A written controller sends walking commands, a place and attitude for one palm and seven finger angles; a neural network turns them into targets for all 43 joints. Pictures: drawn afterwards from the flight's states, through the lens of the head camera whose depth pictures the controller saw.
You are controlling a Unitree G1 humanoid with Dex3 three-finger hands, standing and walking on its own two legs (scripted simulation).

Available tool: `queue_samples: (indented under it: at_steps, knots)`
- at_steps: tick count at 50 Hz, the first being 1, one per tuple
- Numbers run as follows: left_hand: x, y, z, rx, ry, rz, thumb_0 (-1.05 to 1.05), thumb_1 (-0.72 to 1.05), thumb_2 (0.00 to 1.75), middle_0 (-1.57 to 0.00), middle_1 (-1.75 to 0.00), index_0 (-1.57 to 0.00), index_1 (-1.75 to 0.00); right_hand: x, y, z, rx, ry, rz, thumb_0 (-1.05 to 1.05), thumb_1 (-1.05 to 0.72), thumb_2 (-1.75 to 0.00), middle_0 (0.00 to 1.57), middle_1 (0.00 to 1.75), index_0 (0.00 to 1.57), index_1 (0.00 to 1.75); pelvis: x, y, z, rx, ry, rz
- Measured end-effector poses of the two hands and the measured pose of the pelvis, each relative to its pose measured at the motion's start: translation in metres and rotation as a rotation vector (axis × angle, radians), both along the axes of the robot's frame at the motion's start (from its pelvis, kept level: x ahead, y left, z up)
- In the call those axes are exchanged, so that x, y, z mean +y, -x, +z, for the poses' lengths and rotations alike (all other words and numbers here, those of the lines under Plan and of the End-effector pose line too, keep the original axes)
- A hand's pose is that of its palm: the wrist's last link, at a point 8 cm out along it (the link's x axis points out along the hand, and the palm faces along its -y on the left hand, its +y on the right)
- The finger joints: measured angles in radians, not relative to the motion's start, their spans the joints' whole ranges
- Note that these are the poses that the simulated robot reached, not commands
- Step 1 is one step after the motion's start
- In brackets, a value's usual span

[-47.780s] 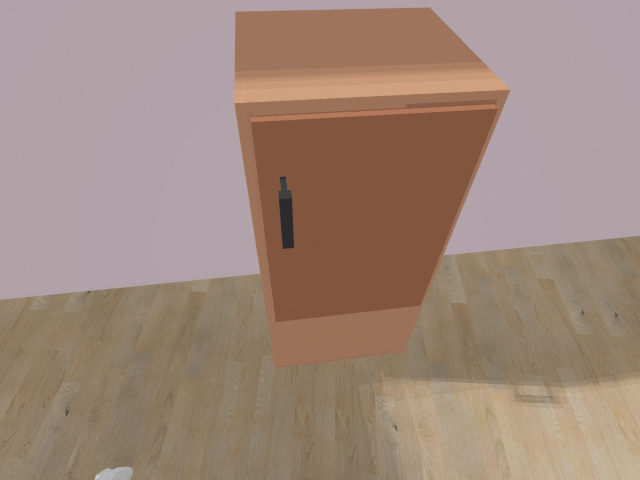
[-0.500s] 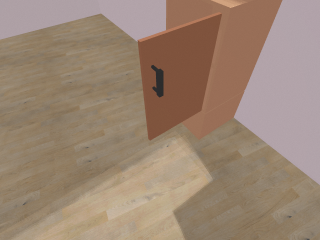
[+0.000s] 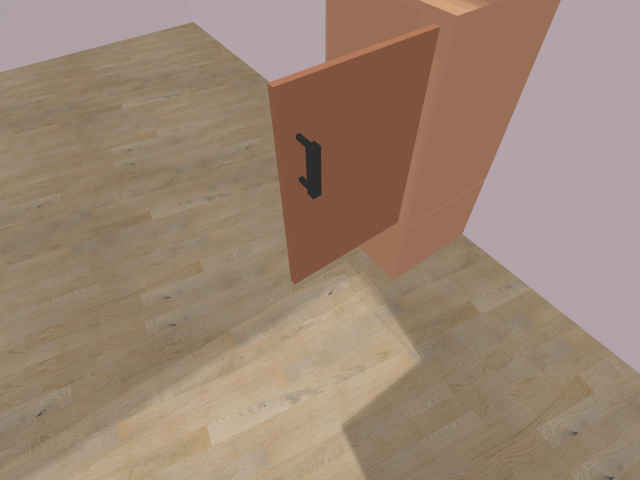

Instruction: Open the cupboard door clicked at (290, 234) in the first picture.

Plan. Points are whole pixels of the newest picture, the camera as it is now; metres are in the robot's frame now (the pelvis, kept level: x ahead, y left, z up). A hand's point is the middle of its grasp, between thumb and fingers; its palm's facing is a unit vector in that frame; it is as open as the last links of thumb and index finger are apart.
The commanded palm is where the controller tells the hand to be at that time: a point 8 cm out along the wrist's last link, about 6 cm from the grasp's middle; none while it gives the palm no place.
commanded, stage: look to check the result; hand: left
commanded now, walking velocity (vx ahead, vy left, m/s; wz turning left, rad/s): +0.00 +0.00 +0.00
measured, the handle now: (307, 166) +0.67 +0.06 -0.02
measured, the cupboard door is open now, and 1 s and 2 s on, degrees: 90 90 90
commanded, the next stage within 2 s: stand and wait in 0.44 s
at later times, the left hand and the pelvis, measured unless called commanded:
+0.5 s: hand out of the picture +0.10 +0.23 -0.16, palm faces -0.02 -0.94 -0.33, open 7.4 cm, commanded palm none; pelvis +0.02 -0.01 +0.00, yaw +0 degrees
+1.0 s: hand out of the picture +0.11 +0.23 -0.16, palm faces -0.03 -0.95 -0.33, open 7.4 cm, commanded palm none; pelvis +0.02 -0.01 +0.00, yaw +0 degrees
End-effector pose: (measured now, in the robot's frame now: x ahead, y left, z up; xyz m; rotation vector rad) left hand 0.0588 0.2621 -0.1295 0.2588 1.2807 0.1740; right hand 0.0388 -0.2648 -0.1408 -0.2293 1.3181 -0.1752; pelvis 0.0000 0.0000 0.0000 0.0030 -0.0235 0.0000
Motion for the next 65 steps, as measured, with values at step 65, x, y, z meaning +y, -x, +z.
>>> queue_samples:
  at_steps: [65]
  knots:
    - [0.013, -0.039, 0.008, -0.027, -0.033, -0.032, 0.01, 0.9, 0.9, -0.2, -0.3, -0.2, -0.3, -0.024, -0.034, 0.013, -0.023, 0.049, 0.012, 0.01, -0.9, -0.9, 0.2, 0.3, 0.2, 0.3, -0.005, -0.023, 0.003, 0.002, 0.003, -0.006]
